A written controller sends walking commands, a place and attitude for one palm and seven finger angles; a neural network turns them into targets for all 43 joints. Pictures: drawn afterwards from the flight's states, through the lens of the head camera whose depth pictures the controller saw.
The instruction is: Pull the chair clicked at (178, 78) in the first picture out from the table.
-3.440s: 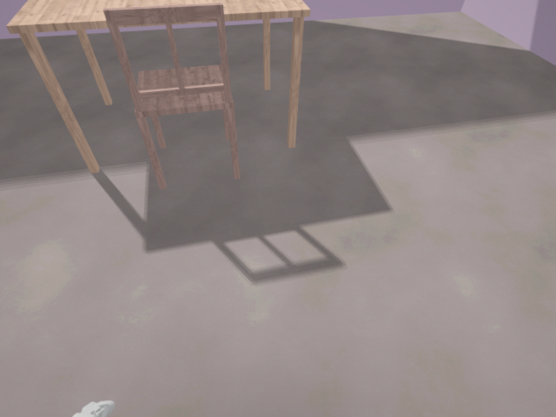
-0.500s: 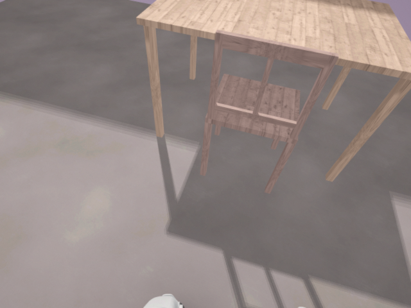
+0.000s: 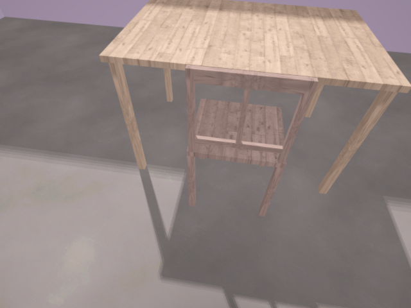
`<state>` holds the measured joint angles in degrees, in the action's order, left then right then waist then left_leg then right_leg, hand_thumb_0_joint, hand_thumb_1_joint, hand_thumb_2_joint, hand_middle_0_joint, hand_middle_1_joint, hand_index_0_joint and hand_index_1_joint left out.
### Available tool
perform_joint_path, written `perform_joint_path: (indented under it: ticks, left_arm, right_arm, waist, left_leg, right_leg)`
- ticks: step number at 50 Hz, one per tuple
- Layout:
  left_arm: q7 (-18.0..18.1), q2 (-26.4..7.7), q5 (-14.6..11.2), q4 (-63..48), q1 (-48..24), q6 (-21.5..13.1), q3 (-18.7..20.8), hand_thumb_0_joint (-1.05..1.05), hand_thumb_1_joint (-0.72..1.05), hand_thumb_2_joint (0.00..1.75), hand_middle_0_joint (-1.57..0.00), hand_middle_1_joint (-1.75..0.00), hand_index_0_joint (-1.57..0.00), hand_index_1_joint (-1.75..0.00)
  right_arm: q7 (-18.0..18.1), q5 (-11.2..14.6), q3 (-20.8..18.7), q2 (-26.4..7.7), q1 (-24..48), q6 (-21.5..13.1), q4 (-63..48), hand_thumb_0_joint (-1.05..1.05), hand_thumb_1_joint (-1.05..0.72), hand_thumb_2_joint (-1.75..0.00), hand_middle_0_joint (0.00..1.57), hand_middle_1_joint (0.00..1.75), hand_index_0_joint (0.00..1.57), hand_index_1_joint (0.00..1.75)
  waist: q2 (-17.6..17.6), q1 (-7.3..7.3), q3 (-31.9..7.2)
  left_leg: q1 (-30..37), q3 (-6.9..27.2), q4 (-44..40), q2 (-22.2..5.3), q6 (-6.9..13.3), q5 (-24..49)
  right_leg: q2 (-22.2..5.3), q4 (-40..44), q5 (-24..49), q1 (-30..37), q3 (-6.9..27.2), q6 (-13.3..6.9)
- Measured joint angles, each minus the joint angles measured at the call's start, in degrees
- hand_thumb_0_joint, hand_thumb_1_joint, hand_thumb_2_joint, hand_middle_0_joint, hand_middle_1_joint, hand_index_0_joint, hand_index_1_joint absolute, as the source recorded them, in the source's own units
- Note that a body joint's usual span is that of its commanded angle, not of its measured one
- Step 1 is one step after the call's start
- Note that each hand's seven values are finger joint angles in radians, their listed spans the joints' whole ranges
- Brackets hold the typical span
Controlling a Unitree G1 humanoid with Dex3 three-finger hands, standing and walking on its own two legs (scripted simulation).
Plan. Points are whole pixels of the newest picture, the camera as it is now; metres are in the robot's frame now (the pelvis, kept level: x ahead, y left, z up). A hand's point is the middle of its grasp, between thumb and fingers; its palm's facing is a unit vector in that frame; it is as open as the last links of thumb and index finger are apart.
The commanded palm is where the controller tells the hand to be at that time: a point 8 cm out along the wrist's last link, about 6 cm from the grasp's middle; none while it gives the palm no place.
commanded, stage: take the last steps up to it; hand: left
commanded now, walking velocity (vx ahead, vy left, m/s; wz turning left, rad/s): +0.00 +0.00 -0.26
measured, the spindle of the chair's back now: (242, 117) +0.76 -0.10 -0.10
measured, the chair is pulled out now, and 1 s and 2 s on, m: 0.00 0.00 0.00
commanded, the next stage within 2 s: come to a stop and stand still in 1.00 s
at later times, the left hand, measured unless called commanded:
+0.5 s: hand out of the picture +0.07 +0.17 -0.19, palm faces -0.01 -0.99 -0.13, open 7.4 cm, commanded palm none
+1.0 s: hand (171, 245) +0.30 +0.10 -0.16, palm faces -0.06 -0.97 -0.23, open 7.2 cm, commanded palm none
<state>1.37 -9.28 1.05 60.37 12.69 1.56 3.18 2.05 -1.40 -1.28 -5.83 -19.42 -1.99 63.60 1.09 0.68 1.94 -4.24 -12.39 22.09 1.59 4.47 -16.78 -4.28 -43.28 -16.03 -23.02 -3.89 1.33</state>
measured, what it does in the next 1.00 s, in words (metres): walks ahead: right foot, then left foot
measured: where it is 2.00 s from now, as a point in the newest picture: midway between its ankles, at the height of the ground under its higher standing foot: outside the picture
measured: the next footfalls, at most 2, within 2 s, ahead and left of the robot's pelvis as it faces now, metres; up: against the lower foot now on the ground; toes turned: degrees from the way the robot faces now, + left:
right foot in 0.06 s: +0.08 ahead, -0.12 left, +0.00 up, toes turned -8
left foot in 0.44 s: +0.13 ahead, +0.12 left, +0.00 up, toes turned +2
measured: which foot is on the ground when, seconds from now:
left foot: down 0.00-0.10, up 0.12-0.42, down 0.44-0.84, up 0.86-1.00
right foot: up 0.00-0.04, down 0.06-0.46, up 0.48-0.80, down 0.82-1.00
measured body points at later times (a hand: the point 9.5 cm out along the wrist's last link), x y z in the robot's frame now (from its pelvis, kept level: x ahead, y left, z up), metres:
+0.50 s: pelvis +0.08 +0.00 -0.01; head +0.07 +0.02 +0.44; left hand +0.08 +0.23 -0.18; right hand +0.08 -0.23 -0.15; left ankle +0.09 +0.12 -0.74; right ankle +0.04 -0.11 -0.72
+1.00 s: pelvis +0.22 -0.07 +0.00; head +0.24 -0.10 +0.45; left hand +0.30 +0.15 -0.14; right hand +0.16 -0.29 -0.17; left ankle +0.18 +0.07 -0.65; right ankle +0.22 -0.15 -0.74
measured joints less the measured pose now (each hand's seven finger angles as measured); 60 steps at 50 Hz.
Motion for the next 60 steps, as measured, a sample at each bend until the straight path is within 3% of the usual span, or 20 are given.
perform_joint_path:
  ticks: [3, 5, 8, 11, 16, 21, 23, 26, 28, 31, 36, 41, 43, 45, 47, 49, 55, 60]
  left_arm:
    - [-0.08, 0.25, 0.07, -0.36, 0.13, -0.34, -0.15, 0.0, 0.92, 0.9, -0.2, -0.3, -0.19, -0.3]
    - [-0.02, 0.82, 0.22, -0.36, -0.01, -1.24, -0.27, 0.0, 0.92, 0.9, -0.2, -0.3, -0.19, -0.3]
    - [0.34, 1.22, -0.1, -0.69, -0.21, -2.49, -0.47, 0.0, 0.93, 0.9, -0.2, -0.3, -0.2, -0.3]
    - [0.6, 1.24, -0.12, -0.63, 0.66, -2.69, -0.28, 0.0, 0.93, 0.9, -0.2, -0.3, -0.2, -0.3]
    - [-0.17, 1.36, 0.28, 0.7, 3.28, -2.59, -0.23, 0.0, 0.92, 0.9, -0.2, -0.3, -0.2, -0.3]
    - [-1.1, 1.29, 0.09, 2.03, 5.86, -2.23, -0.06, 0.0, 0.91, 0.9, -0.21, -0.3, -0.2, -0.3]
    - [-1.47, 0.99, -0.2, 2.39, 6.83, -1.69, 0.11, 0.0, 0.91, 0.9, -0.21, -0.3, -0.2, -0.3]
    - [-1.87, 0.2, 0.23, 2.95, 7.14, -0.5, 0.6, 0.0, 0.91, 0.9, -0.2, -0.3, -0.2, -0.3]
    - [-2.23, -0.3, 0.52, 2.76, 6.43, -0.44, 0.88, 0.01, 0.91, 0.9, -0.2, -0.3, -0.2, -0.3]
    - [-2.62, -0.89, 0.45, 1.44, 4.73, -0.99, 1.09, 0.01, 0.91, 0.9, -0.2, -0.3, -0.19, -0.3]
    - [-2.73, -1.07, 0.14, -0.54, 1.68, -1.31, 1.1, 0.01, 0.91, 0.9, -0.2, -0.3, -0.19, -0.3]
    - [-2.71, -0.93, 0.21, -1.48, -0.89, -2.48, 0.94, 0.0, 0.91, 0.9, -0.2, -0.3, -0.19, -0.3]
    - [-2.39, -0.21, 0.37, -1.51, -1.97, -4.01, 0.86, 0.0, 0.91, 0.9, -0.2, -0.3, -0.19, -0.3]
    - [-1.96, 0.62, 0.06, -1.78, -2.04, -5.02, 0.42, 0.0, 0.91, 0.9, -0.2, -0.3, -0.19, -0.3]
    - [-1.03, 1.04, -0.34, -1.7, -1.25, -5.52, 0.67, 0.0, 0.92, 0.9, -0.2, -0.3, -0.2, -0.3]
    - [-0.37, 0.93, -0.31, -1.24, -0.24, -5.64, 0.61, -0.01, 0.94, 0.9, -0.2, -0.3, -0.2, -0.3]
    - [0.01, 1.88, 0.1, 1.02, 3.12, -5.35, -0.82, 0.0, 0.93, 0.9, -0.2, -0.3, -0.2, -0.3]
    - [0.17, 3.07, 0.09, 2.89, 5.1, -4.28, -1.83, 0.0, 0.92, 0.9, -0.2, -0.3, -0.2, -0.3]
  right_arm:
    - [0.1, 0.11, -0.08, 0.19, -0.56, 0.72, 0.6, 0.0, -0.91, -0.9, 0.2, 0.3, 0.2, 0.29]
    - [0.02, 0.61, -0.32, -0.24, -0.42, 1.35, 1.06, 0.0, -0.91, -0.9, 0.2, 0.3, 0.2, 0.29]
    - [0.0, 0.95, -0.53, -0.8, 0.59, 2.38, 1.16, 0.01, -0.91, -0.9, 0.2, 0.3, 0.2, 0.29]
    - [-0.56, 0.65, -0.95, -1.44, 1.76, 2.75, 0.67, 0.01, -0.91, -0.9, 0.2, 0.3, 0.2, 0.29]
    - [-1.45, 0.08, -1.75, -2.71, 3.7, 2.45, -1.28, 0.01, -0.91, -0.9, 0.2, 0.3, 0.2, 0.29]
    - [-1.7, 0.05, -1.85, -3.7, 4.42, 1.02, -2.75, 0.01, -0.92, -0.9, 0.2, 0.3, 0.19, 0.29]
    - [-1.43, -0.13, -1.77, -3.63, 4.16, 0.0, -3.06, 0.01, -0.92, -0.9, 0.2, 0.3, 0.19, 0.29]
    - [-1.14, -0.49, -1.44, -2.54, 2.52, -0.67, -3.66, 0.01, -0.91, -0.9, 0.2, 0.3, 0.19, 0.29]
    - [-0.84, -0.44, -1.09, -1.84, 0.84, -0.89, -3.44, 0.0, -0.91, -0.9, 0.2, 0.3, 0.2, 0.29]
    - [-0.64, -0.22, -0.59, -0.83, -1.47, -1.02, -2.09, 0.0, -0.91, -0.9, 0.2, 0.3, 0.2, 0.29]
    - [-0.91, -0.22, -0.62, 0.1, -4.08, -0.72, 0.15, 0.01, -0.91, -0.9, 0.2, 0.3, 0.2, 0.29]
    - [-1.23, -0.26, -1.08, -0.11, -5.66, -0.17, 1.62, 0.01, -0.9, -0.9, 0.21, 0.3, 0.2, 0.3]
    - [-1.48, 0.29, -1.17, -0.77, -5.34, 0.41, 2.42, 0.01, -0.9, -0.9, 0.21, 0.3, 0.2, 0.3]
    - [-1.61, 0.55, -1.28, -1.49, -4.13, 1.32, 2.51, 0.01, -0.9, -0.9, 0.2, 0.3, 0.2, 0.29]
    - [-1.54, 0.56, -1.6, -2.08, -2.46, 1.43, 2.13, 0.01, -0.91, -0.9, 0.2, 0.3, 0.2, 0.29]
    - [-1.38, 0.42, -1.92, -2.77, -0.48, 1.24, 1.03, 0.01, -0.91, -0.9, 0.2, 0.3, 0.2, 0.29]
    - [-1.31, 0.25, -2.3, -4.09, 6.17, 1.1, -2.86, 0.01, -0.91, -0.9, 0.2, 0.3, 0.19, 0.29]
    - [-1.29, 0.54, -1.24, -3.93, 10.2, 0.98, -3.78, 0.01, -0.92, -0.9, 0.2, 0.3, 0.19, 0.29]
  waist:
    - [-1.0, 0.46, 0.71]
    - [-2.86, 0.61, 1.2]
    - [-3.77, 0.78, 1.98]
    - [-3.24, -0.05, 1.31]
    - [-2.16, -0.65, -0.88]
    - [-0.91, -1.43, -2.3]
    - [-0.17, -1.27, -2.71]
    - [1.22, -0.62, -3.11]
    - [1.34, -0.09, -3.03]
    - [1.25, -0.16, -2.23]
    - [0.36, 0.35, -0.48]
    - [-0.79, 1.77, 1.02]
    - [-2.49, 1.51, 1.89]
    - [-3.11, 1.17, 2.16]
    - [-2.9, 0.49, 1.66]
    - [-2.97, 0.2, 0.94]
    - [-3.34, 0.03, -0.1]
    - [-2.53, -1.87, 0.55]
  left_leg:
    - [-0.96, -1.35, 4.84, -1.43, -1.25, -3.72]
    - [-3.62, -1.02, 11.45, -3.9, -2.44, -6.27]
    - [-10.73, 4.32, 26.83, -4.59, -4.4, -13.31]
    - [-15.78, 7.08, 34.02, -5.42, -5.02, -12.75]
    - [-17.44, 8.21, 27.37, -7.21, -5.64, -8.61]
    - [-11.97, 7.03, 12.75, -6.69, -5.65, -3.49]
    - [-10.31, 6.55, 9.71, -6.08, -5.16, 0.11]
    - [-8.38, 4.9, 9.06, -5.45, -4.38, -0.42]
    - [-6.08, 4.5, 5.6, -5.09, -4.32, 0.2]
    - [-2.75, 3.99, 0.19, -4.59, -4.58, 2.0]
    - [1.11, 3.14, -3.97, -4.55, -5.49, 1.79]
    - [2.25, 2.66, 1.01, -6.07, -7.84, -3.92]
    - [-1.41, 4.48, 12.39, -7.86, -6.24, -9.11]
    - [-7.94, 7.99, 28.64, -6.78, -4.3, -11.8]
    - [-13.76, 8.92, 39.3, -5.81, -3.49, -9.37]
    - [-18.37, 8.95, 42.71, -5.79, -3.54, -6.04]
    - [-24.65, 8.04, 32.85, -6.49, -4.76, -0.26]
    - [-20.49, 7.91, 17.02, -5.67, -5.34, 3.56]
  right_leg:
    - [1.23, 8.31, 2.54, 5.26, -1.12, -0.76]
    - [3.09, 10.23, 0.81, 6.55, -1.67, -2.39]
    - [4.17, 10.93, 0.21, 7.39, -2.29, -4.22]
    - [4.66, 14.26, 1.68, 9.19, -1.76, -4.52]
    - [4.72, 17.67, 2.58, 11.38, -0.58, -4.03]
    - [4.41, 15.76, 0.22, 12.12, 0.55, -2.83]
    - [4.14, 10.98, -3.83, 10.62, 1.3, -2.84]
    - [3.44, -3.22, -8.93, 5.0, 1.67, -3.51]
    - [2.63, -10.75, -6.86, 0.99, 1.25, -3.38]
    - [0.86, -14.13, -2.17, -3.37, 0.95, -2.5]
    - [-1.3, -4.35, -0.14, -4.65, 0.12, -1.57]
    - [-0.18, 9.99, 2.15, 0.58, -2.04, -2.34]
    - [1.15, 8.57, 3.54, 1.16, -3.22, -3.58]
    - [1.66, 8.13, 1.15, 2.8, -4.07, -4.41]
    - [2.15, 11.12, 0.96, 5.65, -4.35, -4.52]
    - [2.84, 15.08, 1.92, 8.63, -4.82, -4.67]
    - [4.45, 22.05, 2.52, 14.79, -5.89, -4.69]
    - [5.18, 21.26, -0.22, 17.76, -5.65, -3.75]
